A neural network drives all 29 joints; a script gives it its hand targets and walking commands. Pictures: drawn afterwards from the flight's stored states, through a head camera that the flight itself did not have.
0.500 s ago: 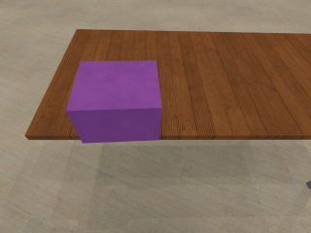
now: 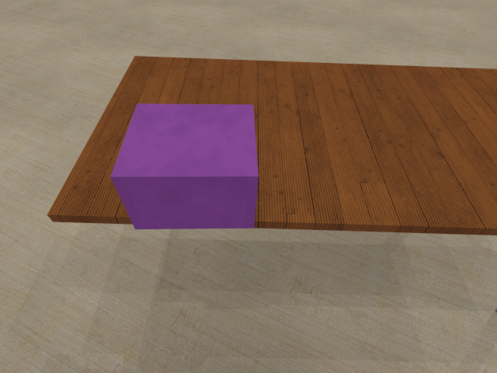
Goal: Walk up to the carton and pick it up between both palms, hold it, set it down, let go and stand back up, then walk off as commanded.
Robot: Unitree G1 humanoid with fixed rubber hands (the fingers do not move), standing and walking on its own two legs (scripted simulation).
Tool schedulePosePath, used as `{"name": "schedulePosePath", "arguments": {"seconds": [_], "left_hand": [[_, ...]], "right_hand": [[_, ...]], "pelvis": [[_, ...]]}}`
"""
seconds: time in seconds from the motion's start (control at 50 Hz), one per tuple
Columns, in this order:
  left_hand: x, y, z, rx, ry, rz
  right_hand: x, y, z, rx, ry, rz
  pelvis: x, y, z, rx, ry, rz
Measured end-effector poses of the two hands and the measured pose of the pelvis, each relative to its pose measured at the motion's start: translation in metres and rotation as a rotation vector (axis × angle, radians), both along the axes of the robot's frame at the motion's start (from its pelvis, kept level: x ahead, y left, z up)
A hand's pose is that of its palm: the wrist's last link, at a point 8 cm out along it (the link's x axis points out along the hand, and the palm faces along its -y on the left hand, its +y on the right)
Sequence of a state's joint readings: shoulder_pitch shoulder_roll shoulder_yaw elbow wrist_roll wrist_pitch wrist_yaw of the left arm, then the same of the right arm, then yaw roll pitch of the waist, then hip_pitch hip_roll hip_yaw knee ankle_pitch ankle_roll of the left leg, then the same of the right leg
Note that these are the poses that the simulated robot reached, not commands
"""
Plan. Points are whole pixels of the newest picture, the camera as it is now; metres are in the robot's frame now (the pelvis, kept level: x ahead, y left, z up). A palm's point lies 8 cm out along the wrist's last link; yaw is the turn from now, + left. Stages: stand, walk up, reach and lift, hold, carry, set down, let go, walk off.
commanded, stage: walk up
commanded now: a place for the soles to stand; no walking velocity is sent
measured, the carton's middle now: (195, 165) +0.52 +0.14 +0.01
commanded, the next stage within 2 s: none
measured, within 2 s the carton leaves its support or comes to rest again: neither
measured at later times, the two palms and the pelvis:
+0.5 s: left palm out of the picture +0.06 +0.31 -0.09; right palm out of the picture +0.08 -0.34 -0.10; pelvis +0.00 -0.02 +0.00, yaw +1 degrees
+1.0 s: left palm out of the picture +0.07 +0.31 -0.10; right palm out of the picture +0.13 -0.32 -0.08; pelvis +0.00 -0.01 +0.00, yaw +1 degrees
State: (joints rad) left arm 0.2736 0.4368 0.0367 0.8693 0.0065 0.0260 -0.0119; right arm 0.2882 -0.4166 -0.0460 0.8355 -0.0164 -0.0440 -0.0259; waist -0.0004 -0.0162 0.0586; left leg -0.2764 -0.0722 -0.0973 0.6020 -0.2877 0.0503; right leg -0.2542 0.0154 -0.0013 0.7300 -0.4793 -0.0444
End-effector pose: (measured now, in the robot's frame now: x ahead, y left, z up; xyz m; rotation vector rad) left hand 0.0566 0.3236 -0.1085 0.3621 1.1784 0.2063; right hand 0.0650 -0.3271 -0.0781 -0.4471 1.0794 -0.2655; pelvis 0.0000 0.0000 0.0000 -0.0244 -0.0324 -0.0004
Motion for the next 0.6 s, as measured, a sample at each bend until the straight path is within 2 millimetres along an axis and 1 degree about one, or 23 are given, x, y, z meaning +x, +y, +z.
{"name": "schedulePosePath", "arguments": {"seconds": [0.08,0.12,0.18,0.26,0.32,0.4,0.46,0.52,0.6], "left_hand": [[-0.001,-0.020,0.008,0.028,-0.031,-0.010],[-0.001,-0.029,0.016,0.040,-0.051,-0.015],[0.000,-0.036,0.026,0.062,-0.071,-0.018],[0.000,-0.040,0.034,0.081,-0.069,-0.018],[0.000,-0.038,0.036,0.089,-0.060,-0.018],[0.001,-0.032,0.033,0.082,-0.053,-0.017],[0.000,-0.023,0.026,0.067,-0.050,-0.010],[-0.001,-0.013,0.015,0.045,-0.042,0.001],[0.000,-0.009,0.007,0.014,-0.026,0.005]], "right_hand": [[0.003,-0.019,-0.012,0.042,-0.010,0.003],[0.007,-0.025,-0.015,0.060,-0.014,0.006],[0.009,-0.032,-0.019,0.087,-0.007,0.011],[0.007,-0.035,-0.025,0.114,0.025,0.010],[0.006,-0.033,-0.029,0.121,0.037,0.009],[0.007,-0.027,-0.028,0.114,0.044,0.009],[0.010,-0.019,-0.025,0.097,0.045,0.014],[0.015,-0.008,-0.020,0.075,0.034,0.023],[0.022,0.000,-0.008,0.051,0.012,0.029]], "pelvis": [[-0.005,-0.022,-0.003,0.030,-0.010,0.000],[-0.005,-0.031,-0.001,0.038,-0.013,0.004],[-0.006,-0.040,0.002,0.057,-0.011,0.008],[-0.004,-0.046,0.004,0.072,-0.006,0.014],[-0.003,-0.045,0.004,0.071,-0.004,0.014],[-0.001,-0.038,0.003,0.062,-0.002,0.014],[0.000,-0.029,0.002,0.047,0.001,0.020],[0.001,-0.017,-0.001,0.023,0.000,0.027],[0.002,-0.009,0.001,0.015,0.004,0.026]]}}
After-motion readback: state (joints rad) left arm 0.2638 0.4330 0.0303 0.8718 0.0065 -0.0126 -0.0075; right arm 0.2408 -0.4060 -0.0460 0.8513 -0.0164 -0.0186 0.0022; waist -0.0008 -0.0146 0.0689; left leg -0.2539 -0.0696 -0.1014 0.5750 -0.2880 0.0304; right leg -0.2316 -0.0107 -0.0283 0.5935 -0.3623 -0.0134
